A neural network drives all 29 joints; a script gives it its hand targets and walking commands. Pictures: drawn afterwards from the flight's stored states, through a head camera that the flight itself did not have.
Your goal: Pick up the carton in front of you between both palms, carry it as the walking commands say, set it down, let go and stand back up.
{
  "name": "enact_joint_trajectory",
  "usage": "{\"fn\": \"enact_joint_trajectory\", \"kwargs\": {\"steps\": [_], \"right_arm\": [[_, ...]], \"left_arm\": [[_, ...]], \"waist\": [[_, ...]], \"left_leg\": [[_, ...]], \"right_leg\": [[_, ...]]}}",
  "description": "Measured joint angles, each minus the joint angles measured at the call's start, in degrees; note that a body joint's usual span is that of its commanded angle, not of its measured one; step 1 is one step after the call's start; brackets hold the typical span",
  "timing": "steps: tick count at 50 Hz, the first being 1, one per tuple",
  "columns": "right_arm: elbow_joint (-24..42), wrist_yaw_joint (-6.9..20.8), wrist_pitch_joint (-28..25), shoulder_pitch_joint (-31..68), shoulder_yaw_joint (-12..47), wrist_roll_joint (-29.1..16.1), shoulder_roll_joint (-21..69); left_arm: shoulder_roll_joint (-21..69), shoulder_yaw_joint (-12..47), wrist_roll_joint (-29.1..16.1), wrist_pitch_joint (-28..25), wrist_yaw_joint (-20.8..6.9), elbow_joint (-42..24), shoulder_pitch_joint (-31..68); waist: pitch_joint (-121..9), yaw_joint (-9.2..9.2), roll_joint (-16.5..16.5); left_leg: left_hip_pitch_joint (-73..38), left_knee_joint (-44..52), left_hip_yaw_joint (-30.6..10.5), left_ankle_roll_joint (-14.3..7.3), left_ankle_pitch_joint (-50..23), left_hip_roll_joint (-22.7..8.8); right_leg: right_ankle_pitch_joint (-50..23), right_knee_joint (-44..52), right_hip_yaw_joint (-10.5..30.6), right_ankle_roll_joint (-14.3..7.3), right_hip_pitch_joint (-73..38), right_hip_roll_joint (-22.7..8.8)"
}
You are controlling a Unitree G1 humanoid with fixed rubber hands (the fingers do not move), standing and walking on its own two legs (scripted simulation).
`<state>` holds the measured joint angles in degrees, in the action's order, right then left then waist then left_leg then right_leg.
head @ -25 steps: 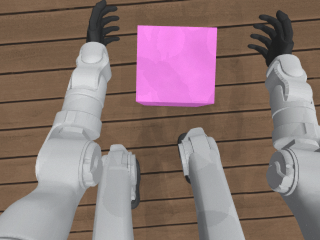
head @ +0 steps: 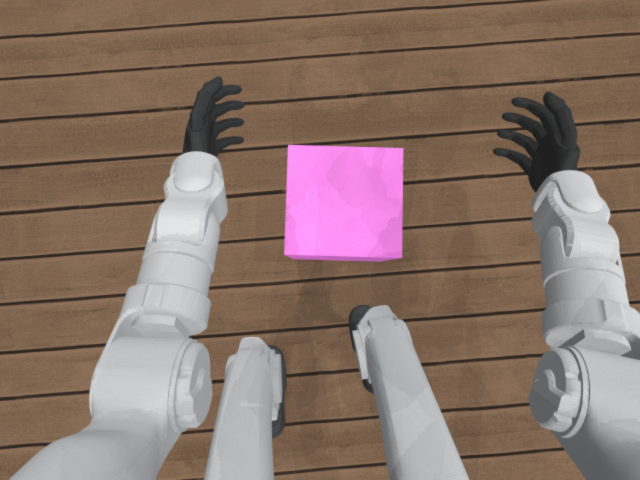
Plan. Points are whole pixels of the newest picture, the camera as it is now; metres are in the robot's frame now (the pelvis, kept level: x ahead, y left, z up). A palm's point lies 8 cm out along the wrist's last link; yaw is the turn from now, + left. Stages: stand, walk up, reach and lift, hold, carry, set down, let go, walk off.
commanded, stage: set down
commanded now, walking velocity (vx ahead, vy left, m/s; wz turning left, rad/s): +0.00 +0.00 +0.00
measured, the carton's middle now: (340, 211) +0.46 -0.10 -0.47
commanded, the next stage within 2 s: let go in 0.04 s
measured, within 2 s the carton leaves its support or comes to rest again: neither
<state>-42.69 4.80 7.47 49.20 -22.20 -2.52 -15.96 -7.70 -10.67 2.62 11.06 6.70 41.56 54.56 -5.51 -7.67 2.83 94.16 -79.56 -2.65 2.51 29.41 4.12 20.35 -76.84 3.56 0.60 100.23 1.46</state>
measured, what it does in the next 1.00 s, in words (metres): rises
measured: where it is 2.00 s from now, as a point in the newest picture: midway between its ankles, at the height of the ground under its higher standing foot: (322, 385)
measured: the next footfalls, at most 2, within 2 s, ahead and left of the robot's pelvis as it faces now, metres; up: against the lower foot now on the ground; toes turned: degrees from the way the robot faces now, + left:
none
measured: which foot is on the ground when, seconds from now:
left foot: down 0.00-1.00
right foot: down 0.00-1.00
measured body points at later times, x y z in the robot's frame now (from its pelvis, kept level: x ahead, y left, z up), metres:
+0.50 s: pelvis +0.05 -0.02 +0.12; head +0.25 -0.04 +0.53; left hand +0.39 +0.13 +0.01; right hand +0.33 -0.30 +0.02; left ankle +0.05 +0.13 -0.56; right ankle +0.10 -0.12 -0.56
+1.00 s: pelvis +0.10 +0.03 +0.18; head +0.13 +0.02 +0.63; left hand +0.29 +0.25 +0.10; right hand +0.26 -0.22 +0.10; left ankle +0.05 +0.13 -0.56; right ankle +0.10 -0.12 -0.56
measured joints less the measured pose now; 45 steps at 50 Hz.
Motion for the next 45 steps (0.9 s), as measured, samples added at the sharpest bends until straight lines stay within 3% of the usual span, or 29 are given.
{"fn": "enact_joint_trajectory", "kwargs": {"steps": [9,18,25,35,45], "right_arm": [[0.0,1.2,-1.58,-4.73,0.61,3.41,1.07],[7.84,3.2,-2.62,-22.6,7.0,5.99,2.05],[11.85,2.88,-4.71,-35.72,12.2,3.67,1.9],[16.52,0.11,-7.68,-53.28,18.19,1.2,4.08],[18.29,-0.72,-6.54,-62.88,20.06,1.61,4.04]], "left_arm": [[1.96,-1.25,2.69,-1.56,0.04,0.17,-4.88],[5.81,-0.03,5.18,-3.11,1.38,-9.61,-25.5],[3.87,2.12,3.65,-6.61,-1.23,-10.59,-37.18],[0.05,4.66,1.45,-11.14,-5.06,-10.53,-52.6],[-2.91,7.04,-0.62,-10.51,-7.86,-14.29,-64.57]], "waist": [[-0.83,0.81,-0.36],[1.37,2.09,-1.55],[2.98,2.59,-2.48],[4.27,3.71,-3.64],[6.92,6.35,-2.96]], "left_leg": [[-9.31,11.51,-0.9,0.39,-3.93,-0.5],[-26.33,24.38,-1.92,0.78,-6.87,-1.4],[-40.94,32.12,-2.45,0.64,-7.62,-2.66],[-61.93,43.64,-2.32,-0.45,-9.24,-3.81],[-81.11,53.43,-1.67,-2.61,-11.29,-3.25]], "right_leg": [[-3.12,10.89,-0.55,-0.74,-9.49,-0.21],[-4.88,22.26,-1.3,-1.75,-26.22,-0.16],[-5.33,29.65,-1.78,-2.14,-40.79,0.56],[-6.83,41.42,-1.47,-1.55,-62.06,0.98],[-9.1,52.41,-0.57,0.17,-81.94,-0.14]]}}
